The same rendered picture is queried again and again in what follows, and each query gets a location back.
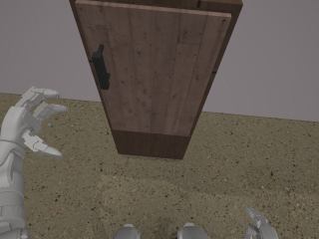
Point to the cupboard door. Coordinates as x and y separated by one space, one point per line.
159 59

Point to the left robot upper arm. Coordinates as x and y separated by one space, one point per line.
17 233

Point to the handle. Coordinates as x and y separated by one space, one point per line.
100 68

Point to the robot left forearm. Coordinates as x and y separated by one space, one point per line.
12 186

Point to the robot left hand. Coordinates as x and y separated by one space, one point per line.
18 120

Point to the right robot thigh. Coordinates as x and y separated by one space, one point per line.
191 232

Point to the robot right hand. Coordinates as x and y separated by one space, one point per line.
265 231

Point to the robot right shin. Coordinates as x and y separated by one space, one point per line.
188 224

